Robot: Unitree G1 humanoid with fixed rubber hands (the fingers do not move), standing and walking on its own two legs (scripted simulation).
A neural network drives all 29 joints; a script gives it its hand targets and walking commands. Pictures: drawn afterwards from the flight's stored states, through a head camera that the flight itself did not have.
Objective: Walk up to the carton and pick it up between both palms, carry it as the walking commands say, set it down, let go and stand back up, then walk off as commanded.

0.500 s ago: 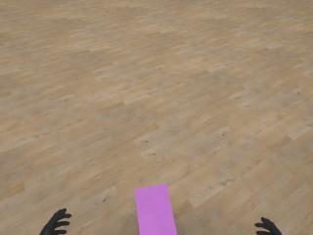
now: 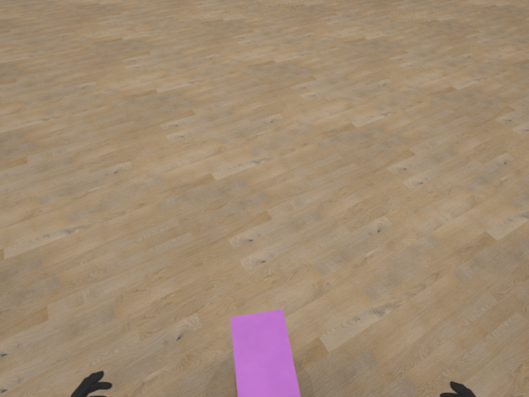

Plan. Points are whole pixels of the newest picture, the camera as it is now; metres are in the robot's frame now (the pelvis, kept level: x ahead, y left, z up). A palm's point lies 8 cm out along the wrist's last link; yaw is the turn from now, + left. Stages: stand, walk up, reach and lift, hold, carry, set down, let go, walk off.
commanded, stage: stand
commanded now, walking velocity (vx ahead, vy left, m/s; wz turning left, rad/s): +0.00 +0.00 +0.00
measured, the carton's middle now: (262, 367) +0.31 +0.01 -0.64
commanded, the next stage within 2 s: walk off in 0.60 s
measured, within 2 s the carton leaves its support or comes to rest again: neither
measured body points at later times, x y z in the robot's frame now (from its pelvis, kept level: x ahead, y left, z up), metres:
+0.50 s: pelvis -0.01 +0.00 +0.00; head -0.01 +0.01 +0.45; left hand +0.09 +0.31 -0.12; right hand +0.09 -0.32 -0.11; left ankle -0.02 +0.10 -0.75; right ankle -0.03 -0.12 -0.75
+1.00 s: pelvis -0.02 +0.02 +0.00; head +0.00 +0.02 +0.45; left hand +0.04 +0.34 -0.12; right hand +0.05 -0.29 -0.13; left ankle -0.06 +0.14 -0.68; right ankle -0.03 -0.12 -0.75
